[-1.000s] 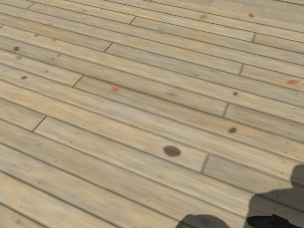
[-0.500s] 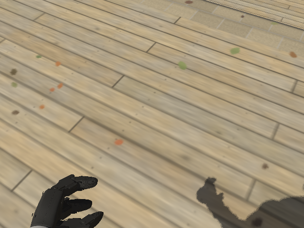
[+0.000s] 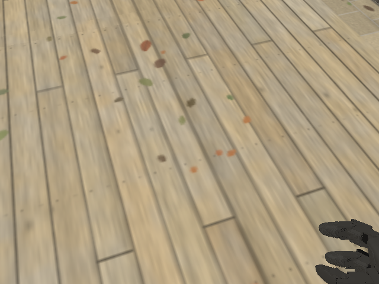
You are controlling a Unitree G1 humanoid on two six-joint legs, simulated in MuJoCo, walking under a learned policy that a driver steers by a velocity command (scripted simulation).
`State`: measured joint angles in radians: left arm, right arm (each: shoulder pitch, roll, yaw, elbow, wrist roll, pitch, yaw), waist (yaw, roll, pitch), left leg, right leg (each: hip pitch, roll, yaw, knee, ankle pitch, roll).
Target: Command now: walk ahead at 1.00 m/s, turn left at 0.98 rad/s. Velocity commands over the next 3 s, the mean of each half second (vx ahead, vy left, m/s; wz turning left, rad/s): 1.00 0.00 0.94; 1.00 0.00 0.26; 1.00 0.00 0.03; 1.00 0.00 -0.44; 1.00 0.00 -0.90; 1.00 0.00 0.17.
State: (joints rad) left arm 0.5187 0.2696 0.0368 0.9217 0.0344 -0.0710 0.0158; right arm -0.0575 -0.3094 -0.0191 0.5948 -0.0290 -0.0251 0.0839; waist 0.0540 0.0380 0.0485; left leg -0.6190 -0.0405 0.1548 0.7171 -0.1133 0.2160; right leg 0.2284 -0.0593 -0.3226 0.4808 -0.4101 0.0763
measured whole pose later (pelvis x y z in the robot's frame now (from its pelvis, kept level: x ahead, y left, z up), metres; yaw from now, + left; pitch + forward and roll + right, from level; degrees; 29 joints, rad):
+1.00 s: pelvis +0.82 +0.25 +0.03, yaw +35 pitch +1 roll +0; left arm 0.33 0.27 0.02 0.82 0.02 -0.07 -0.02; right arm 0.25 -0.29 -0.03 0.80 -0.04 -0.06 0.01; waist 0.03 -0.02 0.03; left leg -0.33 -0.08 0.06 0.55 -0.24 0.11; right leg -0.38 -0.07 0.03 1.26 -0.30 -0.06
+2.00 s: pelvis +1.60 +0.82 +0.04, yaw +20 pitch +1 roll +2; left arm 0.17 0.34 0.07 0.77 0.02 0.00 -0.05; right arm 0.41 -0.30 -0.06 0.93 -0.02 -0.11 0.00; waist -0.04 -0.05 0.01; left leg -0.05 0.00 0.22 0.34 -0.28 0.01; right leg -0.70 -0.10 -0.03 1.19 -0.14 -0.09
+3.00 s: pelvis +2.53 +0.95 +0.03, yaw +1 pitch +3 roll +1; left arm -0.07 0.25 -0.05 0.57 0.04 -0.08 -0.04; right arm 0.58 -0.27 -0.07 0.90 0.01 -0.07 0.02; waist -0.16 0.00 0.01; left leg 0.07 -0.09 -0.21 0.25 -0.34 0.07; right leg -0.60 -0.05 0.06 0.56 -0.03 0.01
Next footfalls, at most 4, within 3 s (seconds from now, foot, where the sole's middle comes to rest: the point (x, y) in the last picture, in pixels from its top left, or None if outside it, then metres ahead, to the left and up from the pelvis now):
0.02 left None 0.19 0.01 -0.74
0.42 right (229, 235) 0.63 -0.08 -0.74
0.86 left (125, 178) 0.85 0.33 -0.74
1.32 right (113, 95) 1.31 0.47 -0.74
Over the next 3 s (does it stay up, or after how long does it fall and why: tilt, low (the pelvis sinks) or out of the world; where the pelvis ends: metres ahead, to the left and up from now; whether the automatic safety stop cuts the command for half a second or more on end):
stays up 2.53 0.95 0.03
